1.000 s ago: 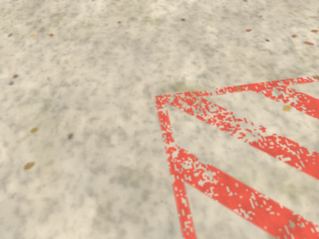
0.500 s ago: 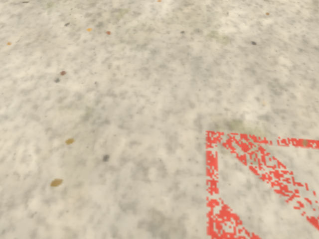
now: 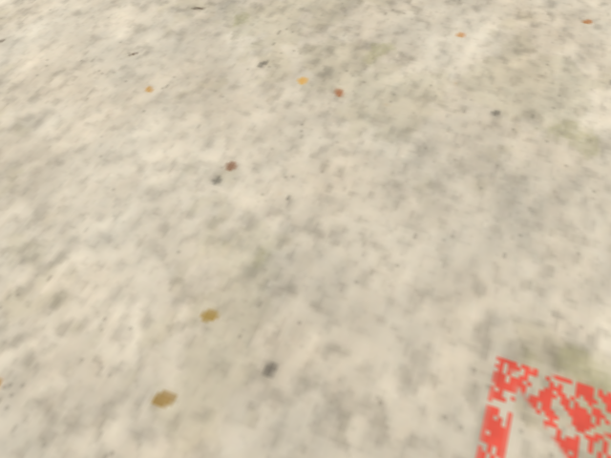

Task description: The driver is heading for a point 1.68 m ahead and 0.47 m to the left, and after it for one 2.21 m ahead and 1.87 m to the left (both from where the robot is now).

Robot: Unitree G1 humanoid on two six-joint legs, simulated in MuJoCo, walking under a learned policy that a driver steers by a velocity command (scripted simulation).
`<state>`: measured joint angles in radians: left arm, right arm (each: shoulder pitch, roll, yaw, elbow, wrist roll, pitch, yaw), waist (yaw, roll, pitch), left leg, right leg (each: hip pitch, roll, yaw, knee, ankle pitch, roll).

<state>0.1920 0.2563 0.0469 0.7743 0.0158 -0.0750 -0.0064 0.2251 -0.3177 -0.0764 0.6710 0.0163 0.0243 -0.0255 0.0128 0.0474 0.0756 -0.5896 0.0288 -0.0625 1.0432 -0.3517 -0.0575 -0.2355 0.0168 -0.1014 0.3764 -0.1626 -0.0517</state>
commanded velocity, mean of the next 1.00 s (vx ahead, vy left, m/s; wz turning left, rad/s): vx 0.04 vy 0.00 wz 0.49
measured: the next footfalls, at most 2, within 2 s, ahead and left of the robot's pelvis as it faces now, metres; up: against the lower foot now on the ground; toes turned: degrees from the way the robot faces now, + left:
left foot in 0.26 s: +0.16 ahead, +0.14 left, +0.00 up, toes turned +10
right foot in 0.66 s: +0.20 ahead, -0.09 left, +0.00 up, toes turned +27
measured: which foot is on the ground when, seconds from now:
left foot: up 0.00-0.24, down 0.26-0.66, up 0.68-0.98, down 1.00-1.00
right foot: down 0.00-0.26, up 0.28-0.64, down 0.66-1.00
